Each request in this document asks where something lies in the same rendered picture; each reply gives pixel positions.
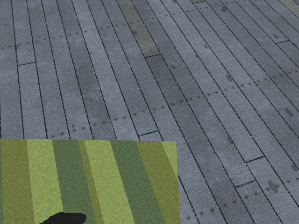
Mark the robot left hand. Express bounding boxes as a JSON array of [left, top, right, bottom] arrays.
[[39, 212, 86, 224]]

